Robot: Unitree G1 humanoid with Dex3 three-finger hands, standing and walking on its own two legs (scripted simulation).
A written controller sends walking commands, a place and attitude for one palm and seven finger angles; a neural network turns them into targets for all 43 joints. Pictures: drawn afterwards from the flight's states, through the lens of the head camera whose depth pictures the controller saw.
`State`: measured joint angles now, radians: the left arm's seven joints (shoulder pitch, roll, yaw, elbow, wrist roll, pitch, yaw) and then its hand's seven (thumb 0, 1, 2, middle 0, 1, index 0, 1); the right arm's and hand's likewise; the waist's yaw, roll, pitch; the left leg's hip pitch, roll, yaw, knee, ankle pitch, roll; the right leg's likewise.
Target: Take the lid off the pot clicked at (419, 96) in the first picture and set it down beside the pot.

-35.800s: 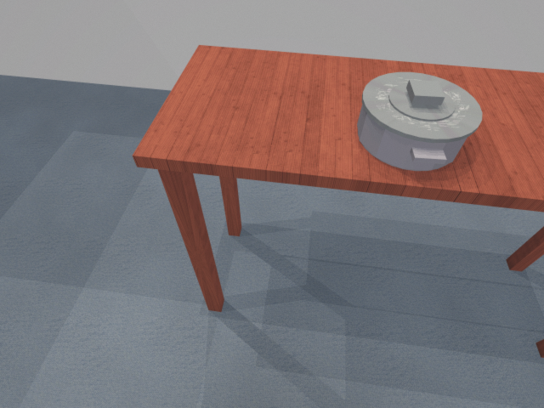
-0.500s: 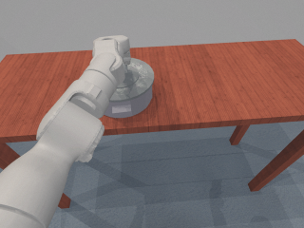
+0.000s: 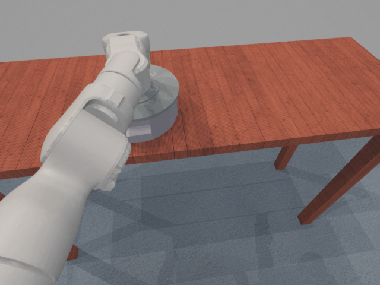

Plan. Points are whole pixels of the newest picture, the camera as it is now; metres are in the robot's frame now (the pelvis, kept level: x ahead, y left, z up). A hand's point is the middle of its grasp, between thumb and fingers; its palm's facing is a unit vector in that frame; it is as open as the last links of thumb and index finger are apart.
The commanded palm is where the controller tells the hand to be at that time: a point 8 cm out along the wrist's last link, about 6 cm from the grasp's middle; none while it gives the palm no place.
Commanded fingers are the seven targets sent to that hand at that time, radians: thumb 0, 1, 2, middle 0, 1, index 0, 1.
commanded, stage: lower the open fingers around the knob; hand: left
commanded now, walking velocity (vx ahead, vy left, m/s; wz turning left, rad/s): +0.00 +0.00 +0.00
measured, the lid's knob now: (133, 81) +0.54 +0.09 +0.15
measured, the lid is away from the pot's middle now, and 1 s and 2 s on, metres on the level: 0.01 0.01 0.01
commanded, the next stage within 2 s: close the fingers and squeeze the knob in 1.10 s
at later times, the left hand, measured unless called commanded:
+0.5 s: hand (132, 73) +0.49 +0.08 +0.20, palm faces -0.34 -0.06 -0.94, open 10.2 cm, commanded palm +0.50 +0.07 +0.22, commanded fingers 0.00 -0.23 1.25 -0.80 -0.08 -0.80 -0.08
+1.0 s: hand (132, 73) +0.49 +0.08 +0.20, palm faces -0.34 -0.03 -0.94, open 10.2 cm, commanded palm +0.50 +0.07 +0.22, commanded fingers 0.00 -0.23 1.25 -0.80 -0.08 -0.80 -0.08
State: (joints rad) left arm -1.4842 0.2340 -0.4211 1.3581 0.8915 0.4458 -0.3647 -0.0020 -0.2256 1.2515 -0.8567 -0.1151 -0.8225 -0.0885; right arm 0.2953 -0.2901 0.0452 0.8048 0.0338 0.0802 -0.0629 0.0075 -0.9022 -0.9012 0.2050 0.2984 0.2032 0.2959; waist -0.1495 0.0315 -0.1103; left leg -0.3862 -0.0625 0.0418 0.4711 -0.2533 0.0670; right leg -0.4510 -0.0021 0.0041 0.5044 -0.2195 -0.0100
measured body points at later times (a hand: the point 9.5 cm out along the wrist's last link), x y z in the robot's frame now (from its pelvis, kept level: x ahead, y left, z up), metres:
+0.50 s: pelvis +0.01 +0.00 +0.00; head +0.04 -0.01 +0.45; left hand +0.51 +0.08 +0.25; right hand +0.06 -0.27 -0.13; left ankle -0.02 +0.08 -0.74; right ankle +0.01 -0.11 -0.74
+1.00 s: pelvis +0.00 +0.00 +0.00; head +0.04 -0.01 +0.45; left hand +0.51 +0.07 +0.25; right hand +0.04 -0.27 -0.14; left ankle -0.02 +0.08 -0.74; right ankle +0.01 -0.11 -0.74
